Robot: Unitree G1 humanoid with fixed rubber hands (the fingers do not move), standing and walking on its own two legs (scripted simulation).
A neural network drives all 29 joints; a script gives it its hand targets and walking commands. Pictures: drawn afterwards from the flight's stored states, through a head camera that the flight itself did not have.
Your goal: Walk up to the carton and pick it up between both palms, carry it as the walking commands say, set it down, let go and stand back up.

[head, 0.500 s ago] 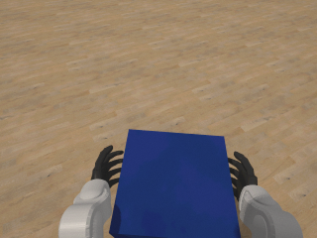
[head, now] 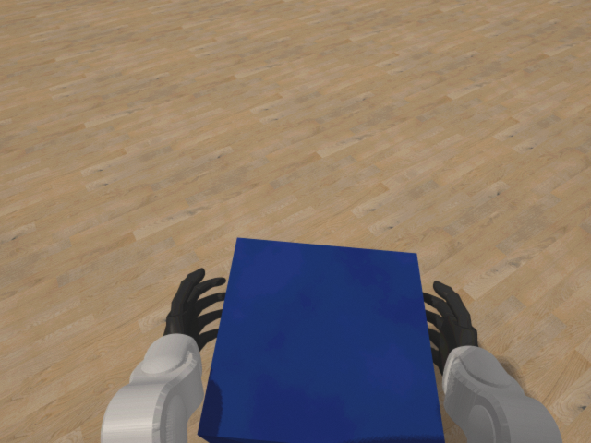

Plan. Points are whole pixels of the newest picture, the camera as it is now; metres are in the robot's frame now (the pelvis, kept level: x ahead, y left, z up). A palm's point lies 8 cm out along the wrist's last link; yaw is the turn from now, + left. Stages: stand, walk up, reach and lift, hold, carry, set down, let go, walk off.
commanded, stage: carry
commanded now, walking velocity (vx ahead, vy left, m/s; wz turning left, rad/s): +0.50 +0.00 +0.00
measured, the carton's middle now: (313, 363) +0.24 -0.01 +0.00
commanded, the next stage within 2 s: none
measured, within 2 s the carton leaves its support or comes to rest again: neither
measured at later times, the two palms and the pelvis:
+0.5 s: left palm (189, 160) +0.56 +0.19 +0.08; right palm (365, 149) +0.58 -0.11 +0.08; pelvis +0.33 +0.01 -0.01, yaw +4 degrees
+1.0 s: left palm (206, 93) +0.76 +0.18 +0.08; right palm (353, 85) +0.78 -0.11 +0.08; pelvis +0.52 +0.01 -0.01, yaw +4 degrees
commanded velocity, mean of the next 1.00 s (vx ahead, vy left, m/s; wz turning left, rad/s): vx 0.18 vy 0.00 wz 0.00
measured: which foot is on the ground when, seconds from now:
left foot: down 0.00-0.06, up 0.08-0.40, down 0.42-1.00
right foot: up 0.00-0.02, down 0.04-0.44, up 0.46-0.70, down 0.72-1.00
